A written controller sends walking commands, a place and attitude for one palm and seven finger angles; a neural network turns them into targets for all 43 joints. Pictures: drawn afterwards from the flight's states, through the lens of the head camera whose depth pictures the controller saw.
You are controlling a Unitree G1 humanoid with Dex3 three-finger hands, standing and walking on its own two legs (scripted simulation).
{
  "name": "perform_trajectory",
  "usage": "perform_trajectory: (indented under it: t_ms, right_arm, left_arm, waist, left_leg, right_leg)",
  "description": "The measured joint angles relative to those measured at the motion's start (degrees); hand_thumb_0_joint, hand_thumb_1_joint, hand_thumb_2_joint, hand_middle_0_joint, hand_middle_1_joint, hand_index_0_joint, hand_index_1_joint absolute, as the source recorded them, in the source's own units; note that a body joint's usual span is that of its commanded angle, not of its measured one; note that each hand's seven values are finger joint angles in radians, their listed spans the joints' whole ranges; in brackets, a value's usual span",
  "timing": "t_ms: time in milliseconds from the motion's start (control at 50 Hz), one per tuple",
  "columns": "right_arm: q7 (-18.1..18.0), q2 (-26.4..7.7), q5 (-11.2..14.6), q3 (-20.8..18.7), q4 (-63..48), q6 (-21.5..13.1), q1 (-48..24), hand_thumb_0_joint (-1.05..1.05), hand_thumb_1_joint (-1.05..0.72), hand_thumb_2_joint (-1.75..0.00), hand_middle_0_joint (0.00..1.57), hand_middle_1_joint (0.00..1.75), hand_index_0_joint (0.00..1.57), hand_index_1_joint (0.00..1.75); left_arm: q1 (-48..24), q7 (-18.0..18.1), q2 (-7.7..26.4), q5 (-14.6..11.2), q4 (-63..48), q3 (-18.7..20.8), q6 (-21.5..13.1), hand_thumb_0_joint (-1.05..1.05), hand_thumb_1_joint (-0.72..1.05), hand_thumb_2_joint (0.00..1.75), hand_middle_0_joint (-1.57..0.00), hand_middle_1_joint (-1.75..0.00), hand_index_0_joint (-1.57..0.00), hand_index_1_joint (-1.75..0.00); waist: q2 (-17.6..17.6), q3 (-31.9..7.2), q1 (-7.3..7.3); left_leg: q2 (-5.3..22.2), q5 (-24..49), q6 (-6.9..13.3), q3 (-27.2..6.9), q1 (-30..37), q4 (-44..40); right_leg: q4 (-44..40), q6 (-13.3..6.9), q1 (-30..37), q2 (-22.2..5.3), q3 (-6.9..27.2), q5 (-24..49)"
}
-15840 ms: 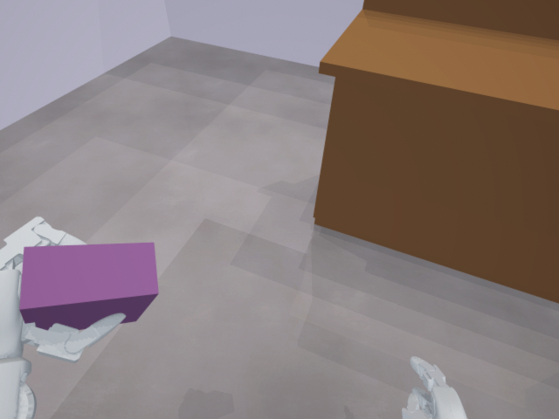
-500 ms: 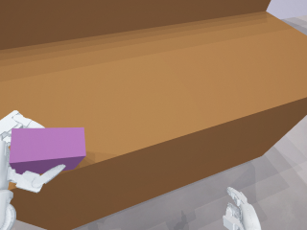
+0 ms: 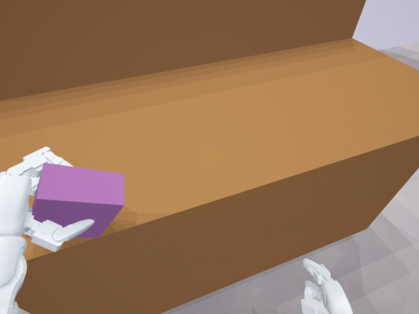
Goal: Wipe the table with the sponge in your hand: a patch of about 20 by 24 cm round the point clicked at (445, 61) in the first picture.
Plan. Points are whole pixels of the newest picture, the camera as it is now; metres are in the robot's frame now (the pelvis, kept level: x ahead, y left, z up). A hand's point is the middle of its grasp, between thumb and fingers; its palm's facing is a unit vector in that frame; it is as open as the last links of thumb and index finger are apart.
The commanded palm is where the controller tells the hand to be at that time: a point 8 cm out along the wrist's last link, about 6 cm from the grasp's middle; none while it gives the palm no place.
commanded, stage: turn the palm down, sponge in hand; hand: left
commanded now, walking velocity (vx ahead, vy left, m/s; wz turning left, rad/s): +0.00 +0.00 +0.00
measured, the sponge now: (87, 206) +0.24 +0.23 +0.14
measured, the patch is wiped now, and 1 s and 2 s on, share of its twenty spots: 0.00 0.00 0.00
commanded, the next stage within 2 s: move the sponge above the wiping area in 1.96 s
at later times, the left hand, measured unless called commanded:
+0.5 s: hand (72, 197) +0.22 +0.23 +0.18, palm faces +0.28 -0.53 -0.80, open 9.8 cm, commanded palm +0.18 +0.27 +0.24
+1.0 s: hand (33, 166) +0.24 +0.27 +0.22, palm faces +0.36 -0.27 -0.89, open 9.8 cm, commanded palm +0.19 +0.28 +0.28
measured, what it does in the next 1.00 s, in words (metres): stands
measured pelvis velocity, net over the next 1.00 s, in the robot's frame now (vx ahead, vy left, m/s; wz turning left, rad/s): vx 0.02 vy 0.00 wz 0.02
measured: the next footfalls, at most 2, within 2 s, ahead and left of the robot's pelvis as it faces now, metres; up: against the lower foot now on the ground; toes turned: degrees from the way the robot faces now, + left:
none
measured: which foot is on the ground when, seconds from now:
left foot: down 0.00-1.00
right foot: down 0.00-1.00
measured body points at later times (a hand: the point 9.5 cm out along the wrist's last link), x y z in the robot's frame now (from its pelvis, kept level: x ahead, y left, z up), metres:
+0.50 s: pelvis +0.01 -0.04 +0.00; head +0.00 -0.07 +0.45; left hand +0.20 +0.25 +0.23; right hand +0.22 -0.26 -0.09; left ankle +0.00 +0.13 -0.74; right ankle +0.03 -0.15 -0.74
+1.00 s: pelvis +0.02 +0.00 +0.00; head +0.01 -0.04 +0.45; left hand +0.22 +0.28 +0.27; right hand +0.28 -0.19 -0.06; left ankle +0.00 +0.13 -0.74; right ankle +0.03 -0.15 -0.74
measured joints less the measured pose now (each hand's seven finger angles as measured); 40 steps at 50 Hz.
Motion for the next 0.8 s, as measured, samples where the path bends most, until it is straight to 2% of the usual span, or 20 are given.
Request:
perform_trajectory:
  t_ms: [40,80,140,200,260,300,340,400,440,480,540,580,640,720,800]
  right_arm:
    - [-0.8,0.0,-0.4,0.0,-1.2,0.3,-0.7,0.02,-0.90,-0.90,0.21,0.30,0.20,0.30]
    - [-1.8,0.3,-0.7,-0.1,-1.9,0.4,-1.0,0.02,-0.90,-0.90,0.21,0.30,0.20,0.30]
    - [-3.2,0.8,-0.8,-0.2,-1.5,0.3,-1.3,0.02,-0.90,-0.90,0.21,0.30,0.20,0.30]
    - [-4.3,0.5,-0.4,0.0,0.1,1.1,-1.8,0.01,-0.90,-0.90,0.21,0.30,0.20,0.30]
    - [-5.3,-0.1,0.2,0.4,1.2,2.4,-2.2,0.02,-0.90,-0.90,0.21,0.30,0.20,0.30]
    - [-5.9,-0.6,0.8,0.8,1.2,2.9,-2.4,0.02,-0.90,-0.90,0.21,0.30,0.20,0.30]
    - [-6.5,-1.0,1.1,0.7,1.0,2.9,-2.4,0.02,-0.90,-0.90,0.21,0.30,0.20,0.30]
    - [-7.1,-1.4,1.3,0.3,0.2,2.3,-2.0,0.02,-0.90,-0.90,0.21,0.30,0.20,0.30]
    - [-7.3,-1.5,1.1,-0.2,-0.1,1.6,-1.6,0.02,-0.90,-0.90,0.21,0.30,0.20,0.30]
    - [-7.3,-1.5,1.1,-0.7,-0.2,1.3,-1.2,0.02,-0.90,-0.90,0.21,0.30,0.20,0.30]
    - [-7.0,-1.7,1.1,-1.5,-0.2,1.4,-0.5,0.02,-0.90,-0.90,0.21,0.30,0.20,0.30]
    - [-6.8,-2.1,1.4,-1.9,-0.1,1.9,-0.3,0.02,-0.90,-0.90,0.21,0.30,0.20,0.30]
    - [-6.7,-2.9,1.9,-2.3,0.1,2.7,-0.5,0.02,-0.90,-0.90,0.21,0.30,0.20,0.30]
    - [-7.1,-3.5,2.5,-1.9,0.1,3.4,-1.3,0.02,-0.90,-0.90,0.20,0.30,0.20,0.30]
    - [-7.5,-3.2,2.6,-1.1,-0.5,3.2,-2.5,0.02,-0.90,-0.90,0.20,0.30,0.20,0.30]
  left_arm:
    - [2.6,0.9,0.3,2.9,-1.7,-3.2,-0.1,-0.01,-0.46,1.03,-0.76,-1.36,-0.76,-1.36]
    - [3.3,2.3,1.7,4.5,-3.2,-4.2,-1.3,-0.01,-0.46,1.03,-0.76,-1.36,-0.76,-1.36]
    - [1.4,5.2,3.7,5.6,-3.1,-3.5,-3.8,-0.01,-0.47,1.03,-0.76,-1.35,-0.76,-1.35]
    - [-3.2,6.4,4.6,6.4,0.3,-2.1,-3.0,-0.01,-0.47,1.03,-0.76,-1.35,-0.76,-1.35]
    - [-6.7,5.0,5.6,7.6,4.2,-1.5,1.6,-0.01,-0.47,1.03,-0.77,-1.35,-0.76,-1.35]
    - [-7.2,2.9,6.8,8.4,5.7,-1.6,4.7,-0.01,-0.47,1.03,-0.76,-1.35,-0.76,-1.35]
    - [-6.8,0.5,7.9,9.0,6.4,-2.1,6.3,-0.01,-0.47,1.03,-0.76,-1.35,-0.76,-1.35]
    - [-4.8,-2.4,9.1,9.6,4.5,-3.0,5.9,-0.01,-0.47,1.03,-0.76,-1.35,-0.76,-1.35]
    - [-3.2,-3.1,9.5,9.5,2.3,-3.1,3.7,-0.01,-0.47,1.03,-0.76,-1.35,-0.76,-1.35]
    - [-1.7,-3.0,10.2,9.5,-0.1,-2.7,1.6,-0.01,-0.47,1.03,-0.77,-1.35,-0.76,-1.35]
    - [-0.7,-1.2,11.2,10.4,-2.5,-1.7,0.5,-0.01,-0.47,1.03,-0.77,-1.35,-0.77,-1.35]
    - [-0.6,0.2,11.6,11.1,-3.2,-1.0,1.6,-0.01,-0.47,1.03,-0.77,-1.35,-0.77,-1.35]
    - [-1.2,1.2,11.9,12.6,-2.4,-0.3,5.1,-0.01,-0.47,1.03,-0.77,-1.35,-0.77,-1.35]
    - [-2.4,-0.6,12.7,15.2,-1.3,-0.9,10.2,-0.01,-0.47,1.03,-0.77,-1.35,-0.77,-1.35]
    - [-3.0,-3.4,12.8,17.8,-3.3,-3.2,12.1,-0.01,-0.47,1.03,-0.77,-1.35,-0.77,-1.35]
  waist:
    - [-0.1,0.3,-0.19]
    - [-0.6,0.6,0.36]
    - [-0.8,0.8,1.67]
    - [0.1,0.9,2.58]
    - [1.4,0.8,2.90]
    - [2.2,0.7,2.77]
    - [2.8,0.9,2.50]
    - [3.1,1.2,2.29]
    - [3.0,1.3,2.27]
    - [2.6,1.2,2.41]
    - [2.5,1.0,2.78]
    - [2.7,0.7,3.09]
    - [3.4,0.4,3.43]
    - [4.0,0.1,3.81]
    - [3.8,0.1,4.11]
  left_leg:
    - [-0.3,0.2,-0.1,-0.2,-0.3,0.3]
    - [-0.3,0.3,-0.5,-0.5,-0.8,0.7]
    - [0.3,0.4,-1.3,-1.4,-1.2,1.1]
    - [0.9,0.5,-1.7,-2.5,-0.9,1.2]
    - [1.3,0.9,-1.8,-3.0,0.0,0.3]
    - [1.5,0.9,-1.6,-2.9,0.6,-0.3]
    - [1.7,0.9,-1.4,-2.8,1.1,-0.7]
    - [2.0,0.7,-1.5,-2.5,1.6,-1.1]
    - [2.2,0.5,-1.8,-2.5,1.7,-1.1]
    - [2.5,0.2,-2.0,-2.4,1.7,-1.0]
    - [2.7,-0.3,-2.6,-2.6,1.7,-0.8]
    - [2.7,-0.7,-2.7,-2.6,1.7,-0.7]
    - [2.4,-1.1,-2.5,-2.5,1.7,-0.5]
    - [1.7,-1.2,-2.0,-2.2,1.8,-0.7]
    - [1.1,-1.1,-1.4,-1.8,2.0,-1.1]
  right_leg:
    - [1.7,-0.2,-0.9,-0.3,-0.1,-0.7]
    - [3.0,-0.5,-1.7,-0.3,-0.4,-1.2]
    - [3.8,-1.1,-1.9,0.2,-1.2,-1.5]
    - [3.4,-1.7,-1.1,0.8,-2.4,-1.4]
    - [2.6,-2.2,-0.1,1.2,-3.0,-1.2]
    - [2.3,-2.4,0.3,1.4,-3.0,-1.2]
    - [2.2,-2.5,0.6,1.6,-2.8,-1.3]
    - [2.2,-2.7,0.8,1.9,-2.6,-1.6]
    - [2.3,-2.8,0.8,2.1,-2.6,-1.9]
    - [2.4,-2.9,0.8,2.3,-2.6,-2.3]
    - [2.3,-3.0,1.0,2.5,-2.8,-2.7]
    - [2.2,-2.9,1.2,2.5,-2.8,-2.9]
    - [2.1,-2.5,1.3,2.2,-2.7,-3.2]
    - [2.0,-1.9,1.3,1.5,-2.4,-3.3]
    - [1.3,-1.3,1.6,0.9,-2.0,-3.1]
